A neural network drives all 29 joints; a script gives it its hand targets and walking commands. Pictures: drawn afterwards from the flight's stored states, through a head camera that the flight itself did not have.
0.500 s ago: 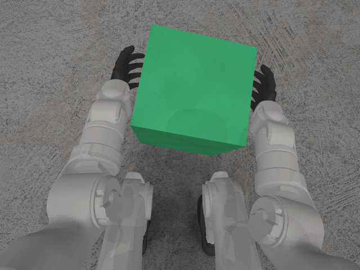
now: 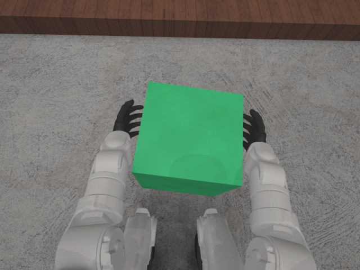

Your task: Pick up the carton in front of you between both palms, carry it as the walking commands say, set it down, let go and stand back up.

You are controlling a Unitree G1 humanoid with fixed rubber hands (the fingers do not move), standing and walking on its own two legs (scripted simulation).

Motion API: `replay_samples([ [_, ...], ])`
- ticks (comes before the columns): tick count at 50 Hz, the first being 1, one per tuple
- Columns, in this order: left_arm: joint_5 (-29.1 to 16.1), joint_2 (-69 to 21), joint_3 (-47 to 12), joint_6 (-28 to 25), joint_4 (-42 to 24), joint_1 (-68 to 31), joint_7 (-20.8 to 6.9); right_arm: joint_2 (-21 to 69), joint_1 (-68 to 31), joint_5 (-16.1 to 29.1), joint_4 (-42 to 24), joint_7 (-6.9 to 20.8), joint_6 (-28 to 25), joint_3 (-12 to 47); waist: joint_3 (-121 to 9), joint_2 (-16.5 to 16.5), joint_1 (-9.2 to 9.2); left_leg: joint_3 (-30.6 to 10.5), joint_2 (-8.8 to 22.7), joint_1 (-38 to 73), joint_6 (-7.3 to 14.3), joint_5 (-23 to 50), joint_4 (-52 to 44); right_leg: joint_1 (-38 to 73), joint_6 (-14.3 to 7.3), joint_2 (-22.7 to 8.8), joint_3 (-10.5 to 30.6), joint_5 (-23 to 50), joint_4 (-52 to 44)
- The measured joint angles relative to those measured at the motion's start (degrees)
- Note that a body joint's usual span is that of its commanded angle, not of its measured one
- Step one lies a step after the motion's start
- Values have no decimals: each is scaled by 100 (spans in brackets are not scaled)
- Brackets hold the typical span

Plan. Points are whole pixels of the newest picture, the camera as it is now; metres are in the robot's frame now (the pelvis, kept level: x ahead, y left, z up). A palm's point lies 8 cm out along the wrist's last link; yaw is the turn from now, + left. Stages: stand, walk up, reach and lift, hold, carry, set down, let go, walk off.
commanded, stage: reach and lift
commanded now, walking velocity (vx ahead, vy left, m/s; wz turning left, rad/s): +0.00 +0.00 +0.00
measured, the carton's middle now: (185, 147) +0.42 -0.02 -0.11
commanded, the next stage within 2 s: hold in 1.84 s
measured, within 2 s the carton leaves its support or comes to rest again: neither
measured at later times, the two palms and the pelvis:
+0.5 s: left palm (93, 120) +0.38 +0.14 +0.12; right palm (289, 127) +0.38 -0.16 +0.12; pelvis +0.05 +0.00 +0.14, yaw +0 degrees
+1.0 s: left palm (49, 102) +0.35 +0.15 +0.22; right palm (337, 107) +0.35 -0.16 +0.22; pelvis +0.06 -0.01 +0.19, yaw +0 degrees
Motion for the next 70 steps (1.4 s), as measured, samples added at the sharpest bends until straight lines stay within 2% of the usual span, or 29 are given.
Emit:
replay_samples([
  [15, 77, -324, -118, -153, -264, 1279, -6, 190, 1115, -128, -70, 122, -138, 268, 121, -41, 72, -3, 56, 2603, 40, 283, -1894, 2571, -64, -38, 62, 285, -1859],
  [23, 100, -432, -249, -68, -515, 1941, -38, 285, 1713, -177, -250, 142, -52, 483, 340, -58, 107, -29, 87, 4180, 50, 554, -3046, 4142, -100, -67, 75, 551, -3000],
  [31, 148, -526, -380, 302, -895, 2475, -77, 369, 2210, -258, -575, 176, 301, 667, 600, -85, 153, -50, 116, 5844, 59, 921, -4285, 5796, -126, -103, 91, 906, -4216],
  [42, 335, -577, -528, 1178, -1562, 2812, -194, 435, 2471, -491, -1150, 259, 1158, 916, 1016, -55, 203, -76, 173, 7847, 61, 1415, -5677, 7806, -150, -126, 101, 1411, -5624],
  [51, 727, -678, -185, 1492, -1381, 2432, -376, 542, 2093, -901, -953, 424, 1436, 564, 1407, -68, 218, -75, 179, 8324, 58, 1568, -5904, 8269, -160, -131, 107, 1552, -5825],
  [61, 770, -721, -118, 1477, -1530, 2293, -415, 551, 1969, -894, -1103, 455, 1416, 515, 1624, -80, 230, -66, 185, 8394, 53, 1651, -6013, 8328, -157, -130, 121, 1632, -5919],
  [70, 749, -672, -320, 1594, -1733, 2459, -420, 531, 2138, -873, -1310, 449, 1529, 713, 1615, -79, 246, -64, 200, 8638, 50, 1699, -6275, 8572, -161, -130, 130, 1686, -6186],
])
